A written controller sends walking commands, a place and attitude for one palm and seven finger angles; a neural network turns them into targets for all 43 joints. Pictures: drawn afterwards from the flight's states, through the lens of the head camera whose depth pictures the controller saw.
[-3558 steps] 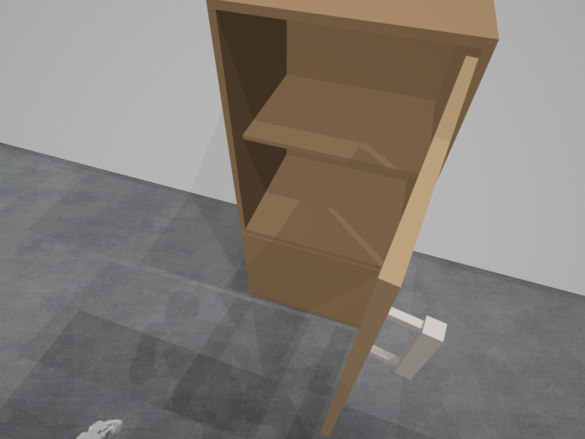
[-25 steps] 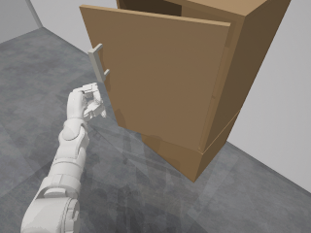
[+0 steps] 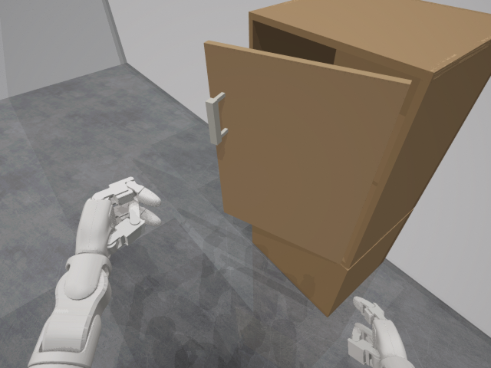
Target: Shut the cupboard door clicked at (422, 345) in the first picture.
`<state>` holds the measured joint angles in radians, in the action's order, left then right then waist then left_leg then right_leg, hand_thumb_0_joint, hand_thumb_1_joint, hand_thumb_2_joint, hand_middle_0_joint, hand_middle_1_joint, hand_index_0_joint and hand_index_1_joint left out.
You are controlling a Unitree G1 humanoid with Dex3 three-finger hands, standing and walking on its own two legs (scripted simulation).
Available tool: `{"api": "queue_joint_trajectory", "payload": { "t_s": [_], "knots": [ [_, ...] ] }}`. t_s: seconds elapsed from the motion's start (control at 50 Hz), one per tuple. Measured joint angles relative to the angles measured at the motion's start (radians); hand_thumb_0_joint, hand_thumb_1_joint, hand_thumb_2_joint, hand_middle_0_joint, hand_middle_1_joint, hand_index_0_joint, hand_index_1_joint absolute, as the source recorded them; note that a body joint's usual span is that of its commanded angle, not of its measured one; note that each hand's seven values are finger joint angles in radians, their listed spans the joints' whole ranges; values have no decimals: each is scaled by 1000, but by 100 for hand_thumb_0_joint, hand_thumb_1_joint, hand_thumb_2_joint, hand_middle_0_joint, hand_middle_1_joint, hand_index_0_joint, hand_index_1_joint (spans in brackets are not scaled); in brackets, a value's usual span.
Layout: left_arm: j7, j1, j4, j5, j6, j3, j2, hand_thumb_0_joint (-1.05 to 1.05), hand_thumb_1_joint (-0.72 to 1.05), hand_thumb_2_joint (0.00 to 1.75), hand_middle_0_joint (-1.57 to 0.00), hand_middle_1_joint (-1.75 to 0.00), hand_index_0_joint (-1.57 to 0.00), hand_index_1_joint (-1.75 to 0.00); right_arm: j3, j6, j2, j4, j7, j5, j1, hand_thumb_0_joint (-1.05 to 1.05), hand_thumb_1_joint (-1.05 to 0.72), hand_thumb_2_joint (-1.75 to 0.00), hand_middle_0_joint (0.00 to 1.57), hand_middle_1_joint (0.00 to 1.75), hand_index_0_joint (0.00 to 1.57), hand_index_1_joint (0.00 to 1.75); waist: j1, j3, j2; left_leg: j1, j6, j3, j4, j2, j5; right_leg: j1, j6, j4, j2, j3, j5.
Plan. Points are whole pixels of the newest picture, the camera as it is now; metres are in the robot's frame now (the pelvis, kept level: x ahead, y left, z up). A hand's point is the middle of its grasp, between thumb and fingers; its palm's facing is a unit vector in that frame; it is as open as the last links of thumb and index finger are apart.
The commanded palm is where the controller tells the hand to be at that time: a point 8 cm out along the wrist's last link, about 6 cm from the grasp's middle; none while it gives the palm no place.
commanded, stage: draw the hand back to the body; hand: left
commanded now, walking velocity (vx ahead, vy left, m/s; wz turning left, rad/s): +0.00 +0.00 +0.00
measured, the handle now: (218, 118) +0.67 +0.13 +0.07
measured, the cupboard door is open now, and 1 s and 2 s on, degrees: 21 21 21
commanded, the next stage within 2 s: step back with the hand held close in 0.76 s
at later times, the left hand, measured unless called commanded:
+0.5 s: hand (34, 266) +0.19 +0.28 +0.15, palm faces +0.47 -0.77 -0.43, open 6.9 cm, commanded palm +0.15 +0.31 +0.17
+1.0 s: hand (62, 249) +0.22 +0.26 +0.15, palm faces +0.42 -0.78 -0.46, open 7.4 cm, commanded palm +0.16 +0.29 +0.17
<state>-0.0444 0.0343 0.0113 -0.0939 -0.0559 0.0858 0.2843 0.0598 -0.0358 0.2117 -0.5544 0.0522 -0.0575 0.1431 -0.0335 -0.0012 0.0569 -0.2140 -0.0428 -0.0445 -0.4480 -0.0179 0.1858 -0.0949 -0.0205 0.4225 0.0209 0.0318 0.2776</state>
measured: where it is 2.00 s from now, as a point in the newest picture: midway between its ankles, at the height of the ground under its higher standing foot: outside the picture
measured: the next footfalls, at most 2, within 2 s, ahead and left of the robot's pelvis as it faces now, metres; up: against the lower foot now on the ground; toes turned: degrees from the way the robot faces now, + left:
none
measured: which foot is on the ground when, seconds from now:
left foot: down 0.00-1.00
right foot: down 0.00-1.00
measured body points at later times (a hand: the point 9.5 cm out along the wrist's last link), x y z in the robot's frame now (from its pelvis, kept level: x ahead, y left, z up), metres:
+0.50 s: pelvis +0.02 +0.01 +0.00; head -0.01 -0.02 +0.45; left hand +0.16 +0.32 +0.18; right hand +0.20 -0.22 -0.09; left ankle +0.04 +0.09 -0.74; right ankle -0.03 -0.11 -0.74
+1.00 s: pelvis +0.03 -0.01 +0.00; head +0.02 -0.04 +0.45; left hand +0.19 +0.30 +0.18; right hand +0.21 -0.23 -0.10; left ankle +0.04 +0.09 -0.74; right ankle -0.03 -0.11 -0.74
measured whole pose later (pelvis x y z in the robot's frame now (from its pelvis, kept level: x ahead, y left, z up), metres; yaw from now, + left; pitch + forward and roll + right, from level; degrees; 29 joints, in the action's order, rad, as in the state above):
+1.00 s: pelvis +0.03 -0.01 +0.00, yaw +0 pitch -1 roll -1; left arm -0.09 0.49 -0.36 -0.08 -0.10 0.37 0.38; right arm 0.01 0.01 0.24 -0.61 0.06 -0.03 0.18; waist -0.04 0.02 0.09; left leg -0.23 -0.03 -0.03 -0.46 -0.01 0.22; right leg -0.08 -0.03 0.38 0.03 0.04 0.29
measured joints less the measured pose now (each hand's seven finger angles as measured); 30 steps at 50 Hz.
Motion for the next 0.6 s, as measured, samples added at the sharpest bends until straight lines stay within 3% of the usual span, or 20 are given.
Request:
{"api": "queue_joint_trajectory", "payload": {
  "t_s": [0.14,0.42,0.6],
  "knots": [
    [-20,168,-182,4,6,56,26,2,89,90,-77,-91,-77,-92,6,9,1,-36,-3,17,31,1,-91,-90,20,30,20,30,-14,-12,23,49,-11,-2,49,-16,-15,50,12,-48,-15,-2,-15],
    [-44,469,-370,-4,-2,262,94,2,89,90,-39,-49,-39,-50,-38,46,26,-64,-1,21,67,2,-91,-90,20,30,20,30,-23,4,21,60,-10,-3,36,-14,10,72,14,-62,-12,-4,-5],
    [-67,415,-350,10,-2,237,46,2,89,90,-25,-34,-25,-34,-49,86,41,-75,11,27,40,2,-91,-90,20,30,20,30,-41,-7,21,58,-9,11,40,-22,3,66,12,-47,-19,11,6]
  ]
}}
